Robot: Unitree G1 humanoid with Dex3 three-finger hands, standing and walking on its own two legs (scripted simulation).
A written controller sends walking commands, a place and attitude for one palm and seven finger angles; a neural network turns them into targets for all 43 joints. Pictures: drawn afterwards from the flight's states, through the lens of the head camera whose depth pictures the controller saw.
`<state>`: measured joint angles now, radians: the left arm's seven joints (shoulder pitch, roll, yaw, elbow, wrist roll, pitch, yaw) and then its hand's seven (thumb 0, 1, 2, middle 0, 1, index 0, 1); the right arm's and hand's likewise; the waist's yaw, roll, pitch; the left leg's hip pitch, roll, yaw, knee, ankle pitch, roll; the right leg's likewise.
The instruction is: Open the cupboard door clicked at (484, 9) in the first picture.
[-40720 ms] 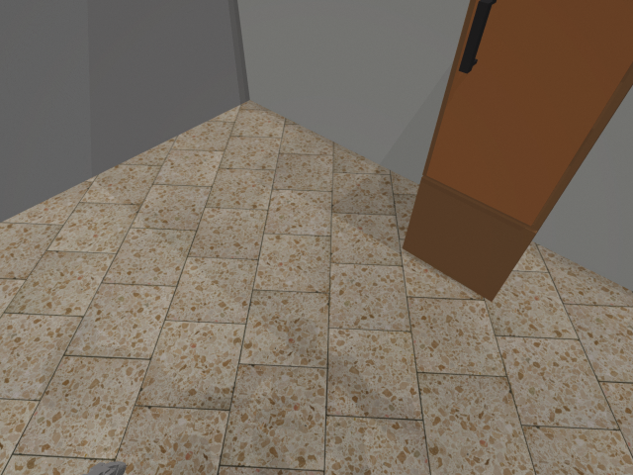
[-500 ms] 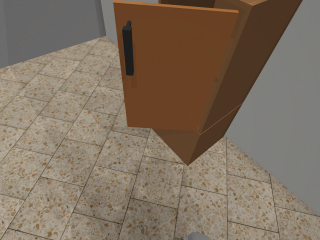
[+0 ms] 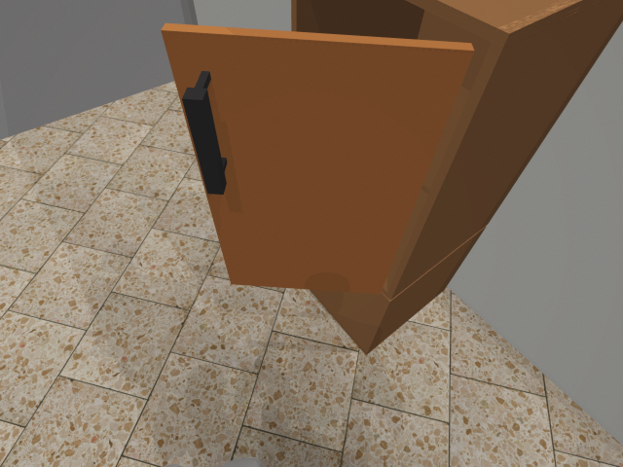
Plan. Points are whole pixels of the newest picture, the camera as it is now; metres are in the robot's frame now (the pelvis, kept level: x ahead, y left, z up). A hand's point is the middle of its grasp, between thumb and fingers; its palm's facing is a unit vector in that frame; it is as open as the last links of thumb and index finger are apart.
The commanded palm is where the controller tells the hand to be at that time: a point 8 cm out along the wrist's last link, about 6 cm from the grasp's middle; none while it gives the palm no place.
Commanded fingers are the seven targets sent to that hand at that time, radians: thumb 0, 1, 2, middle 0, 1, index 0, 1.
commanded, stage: come to a stop and stand still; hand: left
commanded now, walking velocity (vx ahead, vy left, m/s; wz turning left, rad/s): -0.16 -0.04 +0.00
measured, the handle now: (210, 136) +0.50 +0.17 +0.14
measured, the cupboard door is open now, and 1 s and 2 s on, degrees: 49 49 49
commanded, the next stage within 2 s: look again from close up in 1.54 s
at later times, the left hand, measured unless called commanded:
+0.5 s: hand out of the picture +0.00 +0.13 -0.15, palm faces +0.01 -0.97 -0.24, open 7.4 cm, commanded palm none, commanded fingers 0.00 0.90 0.90 -0.20 -0.30 -0.20 -0.30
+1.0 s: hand out of the picture -0.06 +0.13 -0.16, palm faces +0.02 -0.99 -0.16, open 7.3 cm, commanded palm none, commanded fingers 0.00 0.90 0.90 -0.20 -0.30 -0.20 -0.30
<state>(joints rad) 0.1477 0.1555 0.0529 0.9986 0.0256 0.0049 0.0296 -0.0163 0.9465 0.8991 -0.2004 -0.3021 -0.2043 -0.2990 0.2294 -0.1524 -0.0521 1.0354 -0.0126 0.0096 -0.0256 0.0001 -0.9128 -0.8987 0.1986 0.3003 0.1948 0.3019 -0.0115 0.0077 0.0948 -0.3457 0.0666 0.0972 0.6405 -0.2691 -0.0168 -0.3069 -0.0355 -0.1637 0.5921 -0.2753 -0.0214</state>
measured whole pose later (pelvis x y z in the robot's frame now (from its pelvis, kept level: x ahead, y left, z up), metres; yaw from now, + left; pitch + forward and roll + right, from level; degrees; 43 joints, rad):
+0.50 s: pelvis -0.02 -0.04 +0.01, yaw -1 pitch +0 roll +1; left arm 0.28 0.14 0.02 1.02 0.04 0.00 0.03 0.00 0.91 0.90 -0.20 -0.30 -0.20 -0.30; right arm 0.16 -0.18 -0.06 1.02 0.00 0.05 -0.02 0.00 -0.91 -0.90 0.20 0.30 0.20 0.30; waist 0.01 0.03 0.06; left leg -0.34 0.03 0.04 0.77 -0.46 -0.02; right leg -0.21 -0.01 -0.06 0.53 -0.32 -0.04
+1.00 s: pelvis -0.05 -0.03 +0.02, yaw -1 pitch -1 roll +0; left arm 0.30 0.13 0.01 1.13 0.01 0.00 0.02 0.00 0.91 0.90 -0.20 -0.30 -0.20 -0.30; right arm 0.33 -0.10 0.00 1.15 -0.02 0.00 -0.03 0.00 -0.91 -0.90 0.20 0.30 0.20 0.30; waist 0.00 -0.01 0.02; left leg -0.17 0.02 0.06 0.39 -0.20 0.00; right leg -0.17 0.00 -0.06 0.39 -0.21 -0.02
